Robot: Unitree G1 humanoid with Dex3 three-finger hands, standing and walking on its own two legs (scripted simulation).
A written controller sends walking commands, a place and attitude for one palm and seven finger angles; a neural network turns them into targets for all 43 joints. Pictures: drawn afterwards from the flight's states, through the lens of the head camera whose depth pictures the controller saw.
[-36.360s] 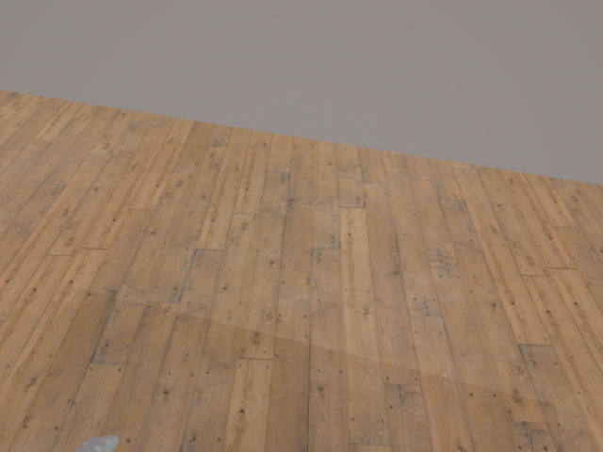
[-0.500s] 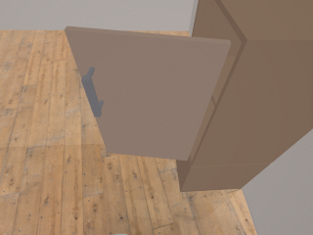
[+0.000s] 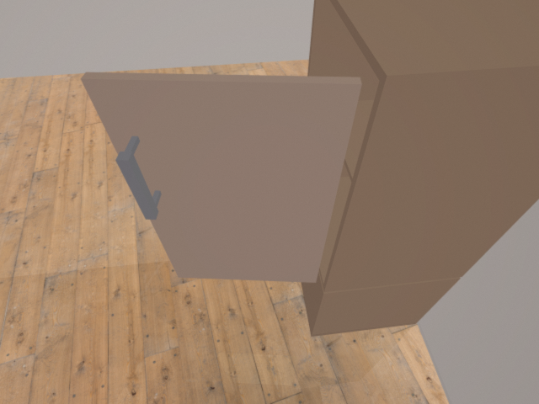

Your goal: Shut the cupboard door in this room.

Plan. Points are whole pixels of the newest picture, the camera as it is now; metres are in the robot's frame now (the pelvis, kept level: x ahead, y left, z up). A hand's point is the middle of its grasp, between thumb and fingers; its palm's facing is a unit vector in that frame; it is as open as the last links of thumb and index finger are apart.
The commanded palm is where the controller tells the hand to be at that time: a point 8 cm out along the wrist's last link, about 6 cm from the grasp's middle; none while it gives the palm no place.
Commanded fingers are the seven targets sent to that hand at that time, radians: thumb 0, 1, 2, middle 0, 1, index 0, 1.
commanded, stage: come to a stop and stand still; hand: left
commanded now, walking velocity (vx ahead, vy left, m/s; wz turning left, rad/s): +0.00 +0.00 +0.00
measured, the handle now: (143, 180) +0.44 +0.24 +0.07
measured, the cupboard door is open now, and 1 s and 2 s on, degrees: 81 81 81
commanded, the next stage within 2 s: look again from close up in 0.98 s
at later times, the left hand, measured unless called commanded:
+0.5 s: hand out of the picture +0.05 +0.23 -0.16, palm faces -0.01 -0.97 -0.23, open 7.4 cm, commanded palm none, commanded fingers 0.00 0.90 0.90 -0.20 -0.30 -0.20 -0.30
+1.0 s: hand out of the picture -0.01 +0.25 -0.17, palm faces -0.04 -0.98 -0.20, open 7.4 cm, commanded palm none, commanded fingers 0.00 0.90 0.90 -0.20 -0.30 -0.20 -0.30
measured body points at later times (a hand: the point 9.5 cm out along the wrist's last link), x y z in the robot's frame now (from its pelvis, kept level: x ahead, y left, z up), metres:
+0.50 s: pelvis -0.01 +0.05 +0.00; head +0.00 +0.05 +0.45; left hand +0.05 +0.28 -0.14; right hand +0.05 -0.19 -0.15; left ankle -0.01 +0.14 -0.73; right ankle +0.00 -0.07 -0.73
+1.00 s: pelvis -0.01 +0.08 +0.01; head +0.00 +0.08 +0.46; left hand -0.01 +0.30 -0.15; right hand +0.00 -0.16 -0.15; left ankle -0.01 +0.14 -0.73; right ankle +0.00 -0.07 -0.73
